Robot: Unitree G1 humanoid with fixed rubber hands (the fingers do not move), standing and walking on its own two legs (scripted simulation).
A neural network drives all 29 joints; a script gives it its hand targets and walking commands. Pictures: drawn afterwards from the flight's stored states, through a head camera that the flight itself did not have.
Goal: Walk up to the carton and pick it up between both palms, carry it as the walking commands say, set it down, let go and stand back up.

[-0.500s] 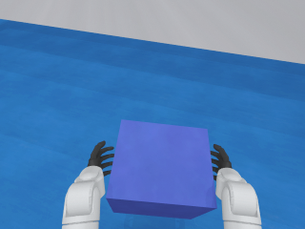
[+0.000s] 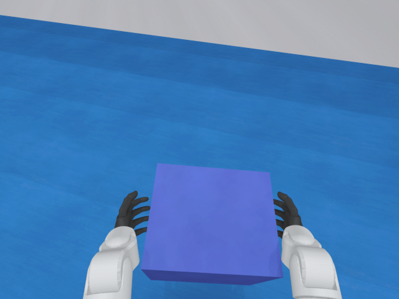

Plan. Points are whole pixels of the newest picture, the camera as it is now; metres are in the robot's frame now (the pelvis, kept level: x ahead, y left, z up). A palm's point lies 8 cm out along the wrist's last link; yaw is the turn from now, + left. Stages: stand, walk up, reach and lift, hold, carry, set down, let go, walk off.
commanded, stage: carry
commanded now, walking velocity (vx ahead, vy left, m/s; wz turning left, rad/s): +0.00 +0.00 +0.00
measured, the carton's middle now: (206, 229) +0.28 +0.00 -0.05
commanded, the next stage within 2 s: hold in 1.00 s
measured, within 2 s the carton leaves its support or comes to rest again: neither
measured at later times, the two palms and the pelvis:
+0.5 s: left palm (137, 232) +0.24 +0.14 +0.02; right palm (301, 230) +0.25 -0.18 +0.01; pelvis -0.01 -0.02 +0.00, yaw +0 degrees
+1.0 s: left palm (137, 231) +0.25 +0.14 +0.02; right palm (300, 227) +0.26 -0.18 +0.01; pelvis +0.00 -0.02 +0.00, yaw +0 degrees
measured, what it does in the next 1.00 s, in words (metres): stands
